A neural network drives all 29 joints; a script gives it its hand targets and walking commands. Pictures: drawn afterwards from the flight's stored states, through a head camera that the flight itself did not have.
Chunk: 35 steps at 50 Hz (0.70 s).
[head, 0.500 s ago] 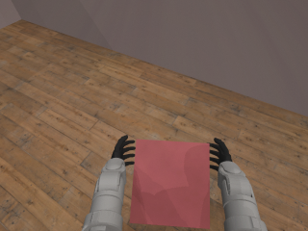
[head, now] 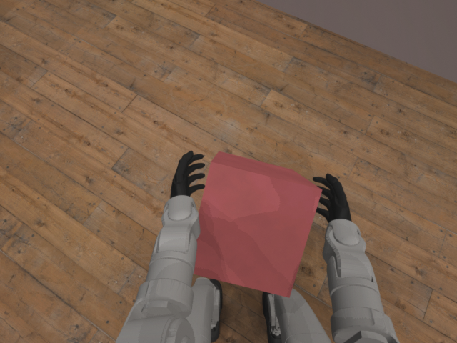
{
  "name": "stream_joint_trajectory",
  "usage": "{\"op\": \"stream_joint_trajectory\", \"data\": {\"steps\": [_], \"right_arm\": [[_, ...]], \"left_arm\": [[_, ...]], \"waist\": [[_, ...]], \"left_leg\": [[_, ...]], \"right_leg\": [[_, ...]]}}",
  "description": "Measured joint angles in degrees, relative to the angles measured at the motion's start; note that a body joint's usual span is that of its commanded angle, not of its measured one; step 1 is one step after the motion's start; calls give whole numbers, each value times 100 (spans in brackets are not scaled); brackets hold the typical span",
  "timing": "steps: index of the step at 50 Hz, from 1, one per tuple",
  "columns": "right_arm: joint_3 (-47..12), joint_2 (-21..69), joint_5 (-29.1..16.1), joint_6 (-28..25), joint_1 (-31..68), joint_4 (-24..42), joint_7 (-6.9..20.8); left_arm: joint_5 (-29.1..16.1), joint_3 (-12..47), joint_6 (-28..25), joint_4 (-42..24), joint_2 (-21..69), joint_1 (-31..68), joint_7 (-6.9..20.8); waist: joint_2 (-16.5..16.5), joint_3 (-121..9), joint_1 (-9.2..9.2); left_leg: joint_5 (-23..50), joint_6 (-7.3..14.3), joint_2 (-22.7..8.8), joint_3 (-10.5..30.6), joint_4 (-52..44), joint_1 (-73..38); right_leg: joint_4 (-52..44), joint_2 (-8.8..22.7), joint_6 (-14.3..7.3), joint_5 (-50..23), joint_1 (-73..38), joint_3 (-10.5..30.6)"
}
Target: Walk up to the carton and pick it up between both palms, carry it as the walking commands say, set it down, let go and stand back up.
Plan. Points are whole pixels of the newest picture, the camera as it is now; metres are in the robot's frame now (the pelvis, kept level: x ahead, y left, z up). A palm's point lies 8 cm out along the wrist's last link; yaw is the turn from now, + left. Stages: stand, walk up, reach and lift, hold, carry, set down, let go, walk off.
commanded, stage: set down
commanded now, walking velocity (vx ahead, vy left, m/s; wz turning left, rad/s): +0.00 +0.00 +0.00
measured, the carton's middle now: (248, 211) +0.36 -0.01 -0.19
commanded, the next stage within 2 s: none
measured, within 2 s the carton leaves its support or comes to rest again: neither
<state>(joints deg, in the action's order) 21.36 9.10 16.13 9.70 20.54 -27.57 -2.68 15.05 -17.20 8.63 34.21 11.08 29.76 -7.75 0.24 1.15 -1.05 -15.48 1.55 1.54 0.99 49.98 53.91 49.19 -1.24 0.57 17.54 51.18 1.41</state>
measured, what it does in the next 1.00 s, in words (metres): lowers itself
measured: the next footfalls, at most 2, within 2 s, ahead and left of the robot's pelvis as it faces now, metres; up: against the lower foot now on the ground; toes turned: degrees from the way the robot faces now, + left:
none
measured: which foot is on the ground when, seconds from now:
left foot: down 0.00-1.00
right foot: down 0.00-1.00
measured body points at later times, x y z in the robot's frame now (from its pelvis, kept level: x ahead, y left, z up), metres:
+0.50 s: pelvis -0.01 +0.00 -0.08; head +0.20 +0.00 +0.32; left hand +0.40 +0.11 -0.16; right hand +0.35 -0.17 -0.18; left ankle +0.08 +0.09 -0.68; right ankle +0.05 -0.13 -0.68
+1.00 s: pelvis -0.03 +0.00 -0.15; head +0.22 +0.00 +0.22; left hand +0.43 +0.10 -0.24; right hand +0.38 -0.18 -0.26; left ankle +0.07 +0.09 -0.68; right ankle +0.05 -0.13 -0.68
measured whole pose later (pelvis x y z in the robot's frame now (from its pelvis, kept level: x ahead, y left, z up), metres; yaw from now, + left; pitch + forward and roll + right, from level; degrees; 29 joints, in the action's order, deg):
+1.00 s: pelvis -0.03 +0.00 -0.15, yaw -2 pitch +40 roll -3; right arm 27.7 8.4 13.8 13.2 38.7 -27.6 -7.8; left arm 15.0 -21.4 9.5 36.3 9.6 49.3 -9.8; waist 0.8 -6.3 1.0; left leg -24.4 1.6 1.5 1.0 86.9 102.2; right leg 86.6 -3.3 1.7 26.9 99.6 1.3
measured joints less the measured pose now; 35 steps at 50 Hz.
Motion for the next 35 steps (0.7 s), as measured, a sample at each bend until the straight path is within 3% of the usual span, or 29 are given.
{"op": "stream_joint_trajectory", "data": {"steps": [21,35], "right_arm": [[260,1,-21,67,637,-1,-244],[478,0,-230,121,1162,0,-512]], "left_arm": [[0,-263,-105,195,1,773,-7],[0,-275,-106,188,0,1308,-186]], "waist": [[43,-716,91],[57,-864,162]], "left_leg": [[-441,0,0,0,1635,2477],[-749,0,0,0,2825,3782]], "right_leg": [[1700,-77,39,480,2501,0],[2867,-139,88,785,3788,-6]]}}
